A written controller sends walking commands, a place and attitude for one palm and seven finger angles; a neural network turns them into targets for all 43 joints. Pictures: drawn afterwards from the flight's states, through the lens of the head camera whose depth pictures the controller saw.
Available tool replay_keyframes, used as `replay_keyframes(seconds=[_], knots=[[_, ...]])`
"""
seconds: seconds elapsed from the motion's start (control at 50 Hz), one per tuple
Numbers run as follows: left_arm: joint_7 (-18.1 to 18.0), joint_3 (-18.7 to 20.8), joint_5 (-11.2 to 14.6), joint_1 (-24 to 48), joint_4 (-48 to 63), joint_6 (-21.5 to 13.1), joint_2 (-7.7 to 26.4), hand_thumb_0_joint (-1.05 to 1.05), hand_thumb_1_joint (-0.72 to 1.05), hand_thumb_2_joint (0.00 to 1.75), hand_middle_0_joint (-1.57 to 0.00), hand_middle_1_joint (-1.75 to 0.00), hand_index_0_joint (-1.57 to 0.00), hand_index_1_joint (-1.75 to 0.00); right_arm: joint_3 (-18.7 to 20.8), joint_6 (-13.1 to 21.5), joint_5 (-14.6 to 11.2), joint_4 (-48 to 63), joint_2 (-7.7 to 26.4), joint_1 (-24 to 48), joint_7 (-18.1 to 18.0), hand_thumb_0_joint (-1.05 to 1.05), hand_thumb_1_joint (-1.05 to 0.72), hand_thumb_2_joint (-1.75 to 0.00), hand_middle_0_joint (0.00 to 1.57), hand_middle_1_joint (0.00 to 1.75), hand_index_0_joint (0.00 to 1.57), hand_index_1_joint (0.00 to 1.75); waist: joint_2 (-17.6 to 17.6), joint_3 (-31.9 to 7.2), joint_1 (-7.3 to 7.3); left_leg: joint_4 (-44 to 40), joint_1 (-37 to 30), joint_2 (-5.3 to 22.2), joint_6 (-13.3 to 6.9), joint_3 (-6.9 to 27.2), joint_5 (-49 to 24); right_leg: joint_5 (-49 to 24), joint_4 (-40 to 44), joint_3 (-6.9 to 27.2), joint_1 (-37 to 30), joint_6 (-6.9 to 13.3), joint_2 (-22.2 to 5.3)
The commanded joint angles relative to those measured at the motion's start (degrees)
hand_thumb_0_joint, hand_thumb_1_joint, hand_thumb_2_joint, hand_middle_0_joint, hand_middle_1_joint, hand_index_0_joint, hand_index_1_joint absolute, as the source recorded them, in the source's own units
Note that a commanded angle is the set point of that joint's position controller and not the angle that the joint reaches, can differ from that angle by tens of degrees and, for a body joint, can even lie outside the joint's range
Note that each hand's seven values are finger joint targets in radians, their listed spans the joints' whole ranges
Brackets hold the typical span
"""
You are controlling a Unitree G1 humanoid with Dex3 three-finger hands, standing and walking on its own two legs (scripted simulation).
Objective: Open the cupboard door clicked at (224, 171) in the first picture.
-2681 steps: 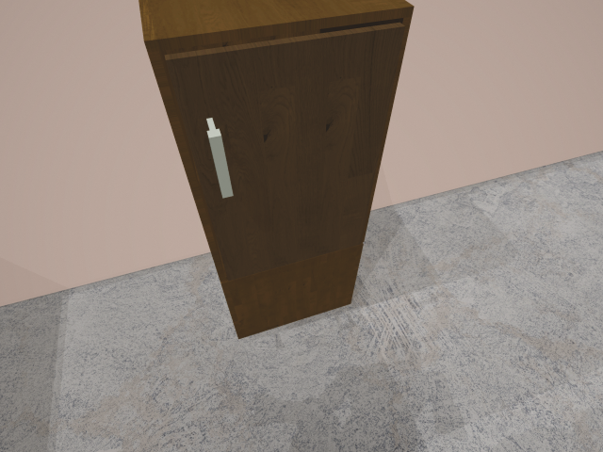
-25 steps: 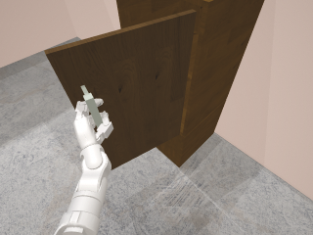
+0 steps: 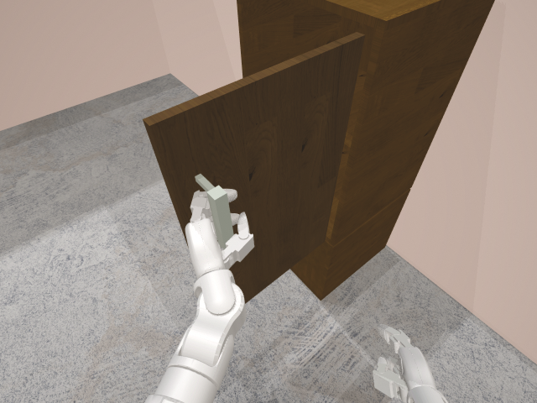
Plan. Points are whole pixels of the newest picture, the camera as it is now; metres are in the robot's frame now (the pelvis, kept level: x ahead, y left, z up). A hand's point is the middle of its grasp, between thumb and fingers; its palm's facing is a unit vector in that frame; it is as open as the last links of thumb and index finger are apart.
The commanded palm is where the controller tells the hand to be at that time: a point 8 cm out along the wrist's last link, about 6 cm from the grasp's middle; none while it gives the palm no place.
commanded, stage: open thumb and fingers to let go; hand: left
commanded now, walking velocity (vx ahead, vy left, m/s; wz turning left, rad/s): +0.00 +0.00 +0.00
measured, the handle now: (215, 215) +0.37 +0.11 +0.09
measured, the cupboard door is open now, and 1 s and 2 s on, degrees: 92 92 94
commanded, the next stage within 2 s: slide the hand sideways off the handle in 0.64 s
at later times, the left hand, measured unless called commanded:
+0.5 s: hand (241, 232) +0.34 +0.07 +0.09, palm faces +0.36 -0.93 +0.00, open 14.1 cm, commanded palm +0.31 +0.10 +0.08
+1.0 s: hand (234, 251) +0.31 +0.07 +0.08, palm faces -0.15 -0.99 -0.01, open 16.0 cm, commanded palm +0.29 +0.11 +0.08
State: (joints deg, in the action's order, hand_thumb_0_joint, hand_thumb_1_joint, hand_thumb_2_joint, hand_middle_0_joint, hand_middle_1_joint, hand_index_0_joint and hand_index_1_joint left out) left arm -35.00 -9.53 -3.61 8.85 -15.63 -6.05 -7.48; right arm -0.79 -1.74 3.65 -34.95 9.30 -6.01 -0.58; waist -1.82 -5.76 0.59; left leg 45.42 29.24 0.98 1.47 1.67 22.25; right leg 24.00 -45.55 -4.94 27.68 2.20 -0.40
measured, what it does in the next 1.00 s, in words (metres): stands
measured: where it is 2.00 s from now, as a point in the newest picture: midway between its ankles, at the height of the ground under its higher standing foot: outside the picture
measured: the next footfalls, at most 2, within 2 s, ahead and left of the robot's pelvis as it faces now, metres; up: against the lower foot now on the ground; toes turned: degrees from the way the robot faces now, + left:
none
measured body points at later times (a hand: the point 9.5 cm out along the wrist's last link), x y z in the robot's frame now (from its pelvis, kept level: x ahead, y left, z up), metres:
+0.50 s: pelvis -0.01 +0.00 +0.00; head +0.01 -0.02 +0.45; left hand +0.32 +0.12 +0.09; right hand +0.12 -0.24 -0.12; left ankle +0.01 +0.14 -0.71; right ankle -0.01 -0.09 -0.71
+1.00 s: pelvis -0.02 +0.02 +0.00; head +0.00 +0.01 +0.45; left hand +0.31 +0.13 +0.09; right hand +0.14 -0.20 -0.10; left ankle +0.01 +0.14 -0.71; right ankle -0.01 -0.09 -0.71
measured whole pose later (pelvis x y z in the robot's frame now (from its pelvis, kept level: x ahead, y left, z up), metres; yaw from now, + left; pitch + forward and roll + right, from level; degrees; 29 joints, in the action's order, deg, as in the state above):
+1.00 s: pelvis -0.02 +0.02 +0.00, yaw +0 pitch +5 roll +0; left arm -2.8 -10.3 7.4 12.8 -21.2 -12.2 3.6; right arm -2.2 2.7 -1.2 -35.0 12.0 -13.4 -2.6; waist -2.8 -3.3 0.6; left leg 45.5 29.3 -0.3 -0.3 0.7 20.8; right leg 22.0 -45.0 -4.0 27.6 0.6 -1.6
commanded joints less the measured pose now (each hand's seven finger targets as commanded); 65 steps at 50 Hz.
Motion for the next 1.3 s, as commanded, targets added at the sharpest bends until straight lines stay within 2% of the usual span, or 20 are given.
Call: replay_keyframes(seconds=[0.0,0.06,0.2,0.24,0.36,0.42,0.46,0.48,0.6,0.66,0.72,0.74,0.76,0.8,0.86,0.9,0.94,1.06,1.16,1.28], knots=[[1.65,-1.06,-2.02,19.88,13.44,-4.29,-2.56,0.0,0.2,0.6,-0.35,-1.27,-0.35,-1.27,2.39,1.21,0.25,6.88,5.47,0.48,-0.47,0.0,-0.9,-0.9,0.2,0.3,0.2,0.3,4.95,-14.28,-2.22,-3.33,-6.48,-1.63,-1.87,-1.79,-14.58,-21.12,7.14,2.91,-5.37,-1.13,-0.5],[2.41,0.16,-1.39,20.3,11.94,-4.54,-1.19,0.0,-0.01,0.51,-0.33,-1.25,-0.33,-1.25,2.32,1.16,0.26,6.82,5.81,0.21,-0.81,0.0,-0.9,-0.9,0.2,0.3,0.2,0.3,7.68,-13.23,-2.16,-3.51,-5.2,-1.67,-1.91,-1.5,-13.38,-20.33,7.81,3.34,-5.59,-1.46,-0.66],[2.42,-0.23,-0.72,21.76,11.09,-4.96,-1.87,0.0,-0.5,0.3,-0.3,-1.2,-0.3,-1.2,2.32,1.74,-0.02,6.47,5.93,0.16,-1.17,0.0,-0.9,-0.9,0.2,0.3,0.2,0.3,6.73,-12.63,-2.18,-3.93,-4.81,-1.78,-2.08,-1.74,-11.51,-16.51,8.65,3.63,-4.71,-1.35,-0.65],[2.03,1.54,-0.56,22.39,10.89,-5.16,-0.04,0.0,-0.5,0.3,-0.3,-1.2,-0.3,-1.2,2.49,1.91,-0.12,6.12,6.17,-0.06,-1.32,0.0,-0.9,-0.9,0.2,0.3,0.2,0.3,6.96,-13.19,-1.98,-3.91,-4.54,-1.81,-2.09,-1.9,-10.84,-15.21,9.17,4.05,-4.78,-1.38,-0.73],[1.87,2.67,-0.34,20.82,9.4,-5.53,0.91,0.0,-0.5,0.3,-0.25,-0.9,-0.25,-0.9,2.72,2.31,-0.09,5.75,6.6,-0.77,-1.37,0.0,-0.9,-0.9,0.2,0.3,0.2,0.3,7.98,-13.46,-1.45,-4.6,-4.01,-1.91,-2.19,-2.13,-10.61,-14.93,9.98,4.29,-5.89,-1.44,-0.73],[1.72,0.79,-0.38,22.04,9.96,-5.91,-1.23,0.0,-0.5,0.3,-0.22,-0.75,-0.22,-0.75,2.68,2.55,-0.31,5.77,6.3,-0.57,-1.12,0.0,-0.9,-0.9,0.2,0.3,0.2,0.3,5.29,-12.55,-1.95,-4.73,-4.88,-1.79,-2.12,-2.33,-9.94,-12.89,9.82,3.72,-4.33,-1.11,-0.51],[1.22,1.53,-0.47,23.16,8.48,-6.05,-0.38,0.0,-0.5,0.3,-0.21,-0.65,-0.21,-0.65,2.72,2.73,-0.33,5.48,6.69,-0.62,-1.12,0.0,-0.9,-0.9,0.2,0.3,0.2,0.3,7.43,-11.12,-2.25,-4.87,-4.27,-1.62,-2.18,-1.95,-8.76,-10.43,10.44,3.7,-3.22,-1.17,-0.3],[0.91,1.09,-0.46,24.47,8.59,-6.17,-0.95,0.0,-0.5,0.3,-0.2,-0.6,-0.2,-0.6,2.65,2.88,-0.21,5.6,6.59,-0.25,-1.12,0.0,-0.9,-0.9,0.2,0.3,0.2,0.3,5.81,-11.33,-2.43,-4.88,-4.37,-1.72,-2.21,-2.16,-7.91,-9.15,10.38,3.81,-2.56,-1.21,-0.36],[0.04,0.42,-0.9,26.64,7.25,-6.16,-2.04,0.0,-0.5,0.3,-0.15,-0.3,-0.15,-0.3,2.68,3.18,-0.23,5.25,6.57,-0.34,-0.93,0.0,-0.9,-0.9,0.2,0.3,0.2,0.3,5.99,-11.92,-2.75,-4.74,-4.56,-1.63,-2.12,-1.65,-7.69,-8.34,9.24,2.91,-1.45,-0.89,0.08],[-0.17,0.65,-1.14,27.51,6.31,-5.85,-1.88,0.0,-0.5,0.3,-0.15,-0.3,-0.15,-0.3,2.65,3.16,-0.14,5.06,6.62,-0.63,-0.91,0.0,-0.9,-0.9,0.2,0.3,0.2,0.3,6.95,-12.5,-2.71,-4.54,-4.35,-1.5,-2.04,-1.22,-8.47,-9.19,8.39,2.34,-1.33,-0.75,0.34],[-0.36,-0.85,-1.26,28.9,5.84,-5.56,-3.69,0.0,-0.5,0.3,-0.15,-0.3,-0.15,-0.3,2.41,3.16,-0.27,5.05,6.3,0.02,-0.77,0.0,-0.9,-0.9,0.2,0.3,0.2,0.3,4.85,-11.54,-3.14,-4.55,-4.59,-1.47,-1.87,-1.06,-7.44,-8.11,7.73,1.8,0.25,-0.6,0.42],[10.93,-11.89,-6.43,26.81,6.27,-7.76,0.11,0.0,-0.5,0.3,-0.15,-0.3,-0.15,-0.3,2.29,2.85,-0.55,4.06,7.67,-3.9,-0.72,0.0,-0.9,-0.9,0.2,0.3,0.2,0.3,8.58,-9.48,-7.18,-4.37,-6.82,-1.24,-2.82,-1.01,-8.23,-12.06,7.71,3.09,2.06,-0.64,0.31],[17.06,-8.35,-4.47,30.74,9.52,-10.11,3.89,0.0,-0.5,0.3,-0.15,-0.3,-0.15,-0.3,2.91,2.89,-1.3,5.84,8.06,-4.5,-1.21,0.0,-0.9,-0.9,0.2,0.3,0.2,0.3,6.2,-13.3,-6.0,-4.13,-7.81,-1.37,-3.08,-0.9,-9.67,-14.32,7.09,3.2,0.71,-0.22,-0.05],[25.81,-9.82,-1.87,31.16,11.9,-13.01,4.57,0.0,-0.5,0.3,-0.15,-0.3,-0.15,-0.3,2.4,4.15,-2.32,6.92,7.6,-4.57,-2.02,0.0,-0.9,-0.9,0.2,0.3,0.2,0.3,2.53,-16.01,-5.7,-3.93,-11.08,-1.58,-3.22,-0.65,-11.16,-16.49,6.11,3.26,0.07,-0.25,0.07],[35.75,-8.65,6.99,29.59,8.83,-11.92,4.04,0.0,-0.5,0.3,-0.15,-0.3,-0.15,-0.3,1.1,5.88,-4.49,8.4,8.1,-3.82,-2.84,0.0,-0.9,-0.9,0.2,0.3,0.2,0.3,1.7,-12.54,-5.61,-5.86,-11.55,-1.58,-2.84,0.48,-7.53,-12.54,7.6,2.25,0.51,-0.19,0.82],[36.1,-5.06,11.6,27.7,7.84,-10.32,3.85,0.0,-0.5,0.3,-0.15,-0.3,-0.15,-0.3,0.65,7.22,-5.04,8.63,8.15,-3.08,-2.95,0.0,-0.9,-0.9,0.2,0.3,0.2,0.3,4.08,-10.64,-4.39,-7.42,-10.1,-1.56,-2.27,1.14,-4.13,-8.75,8.44,1.27,0.37,-0.59,1.18],[34.34,-1.84,12.57,23.32,7.14,-9.27,4.76,0.0,-0.5,0.3,-0.15,-0.3,-0.15,-0.3,0.58,8.05,-5.11,8.95,8.35,-2.97,-2.32,0.0,-0.9,-0.9,0.2,0.3,0.2,0.3,5.15,-9.18,-2.6,-8.59,-8.89,-1.55,-1.96,1.05,-3.73,-7.5,8.69,0.8,-0.4,-0.61,1.28],[30.13,-0.58,7.77,14.82,12.25,-10.14,6.66,0.0,-0.5,0.3,-0.15,-0.3,-0.15,-0.3,1.4,8.81,-4.27,10.46,8.34,-3.81,0.29,0.0,-0.9,-0.9,0.2,0.3,0.2,0.3,4.78,-10.55,-0.65,-8.54,-9.28,-0.96,-1.66,0.42,-8.7,-10.64,6.89,0.66,-2.19,-0.22,1.26],[29.93,1.29,6.5,5.77,18.88,-9.96,9.68,0.0,-0.5,0.3,-0.15,-0.3,-0.15,-0.3,1.46,8.43,-4.08,12.3,8.15,-3.25,0.79,0.0,-0.9,-0.9,0.2,0.3,0.2,0.3,4.42,-10.55,0.79,-8.46,-8.27,-0.9,-1.77,-0.97,-10.22,-12.8,6.83,1.42,-4.84,-0.16,1.28],[30.97,2.28,6.7,-0.71,25.67,-8.03,11.47,0.0,-0.5,0.3,-0.15,-0.3,-0.15,-0.3,1.21,7.91,-4.15,13.66,7.69,-2.18,0.08,0.0,-0.9,-0.9,0.2,0.3,0.2,0.3,4.0,-7.91,0.04,-7.8,-7.64,-1.08,-2.06,-1.84,-9.73,-13.83,7.47,1.9,-4.66,-0.67,1.28]])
